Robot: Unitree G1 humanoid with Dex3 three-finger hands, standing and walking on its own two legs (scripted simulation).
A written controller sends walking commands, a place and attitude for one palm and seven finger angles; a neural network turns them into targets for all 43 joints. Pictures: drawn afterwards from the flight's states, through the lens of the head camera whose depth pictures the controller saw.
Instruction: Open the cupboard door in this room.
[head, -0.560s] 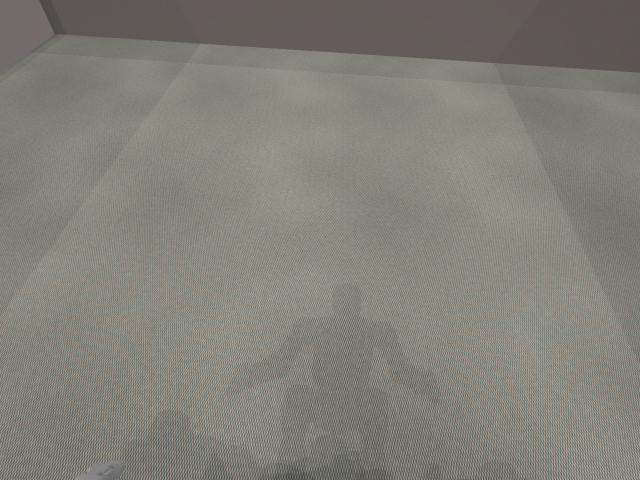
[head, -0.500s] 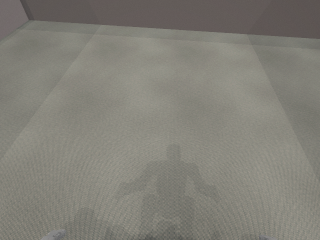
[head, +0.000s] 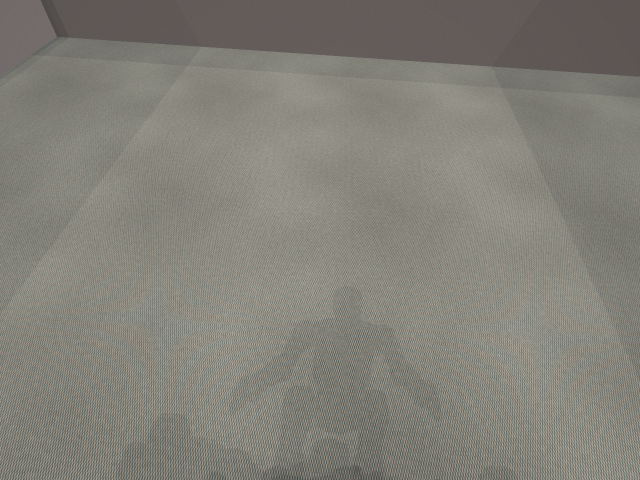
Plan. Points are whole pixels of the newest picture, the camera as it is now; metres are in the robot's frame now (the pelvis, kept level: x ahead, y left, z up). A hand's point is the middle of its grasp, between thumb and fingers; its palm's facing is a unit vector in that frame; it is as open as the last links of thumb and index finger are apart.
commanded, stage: stand and wait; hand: left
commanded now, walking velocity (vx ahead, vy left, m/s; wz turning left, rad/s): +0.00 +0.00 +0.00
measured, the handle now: out of the picture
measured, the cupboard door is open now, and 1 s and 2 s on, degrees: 0 0 0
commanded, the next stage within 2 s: turn or walk to find it in 0.34 s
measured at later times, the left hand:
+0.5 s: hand out of the picture +0.07 +0.24 -0.16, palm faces +0.00 -0.94 -0.33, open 7.3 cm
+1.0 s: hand out of the picture +0.01 +0.20 -0.17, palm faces +0.22 -0.94 -0.27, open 7.3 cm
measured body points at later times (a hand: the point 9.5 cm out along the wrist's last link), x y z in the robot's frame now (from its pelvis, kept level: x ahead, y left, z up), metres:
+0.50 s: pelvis -0.02 +0.00 +0.00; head -0.01 +0.00 +0.45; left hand +0.07 +0.29 -0.13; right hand +0.06 -0.30 -0.13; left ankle -0.01 +0.12 -0.74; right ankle +0.00 -0.12 -0.74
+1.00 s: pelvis -0.04 -0.02 -0.01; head -0.01 -0.02 +0.44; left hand -0.01 +0.25 -0.15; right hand +0.03 -0.25 -0.17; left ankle -0.01 +0.12 -0.74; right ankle -0.04 -0.14 -0.74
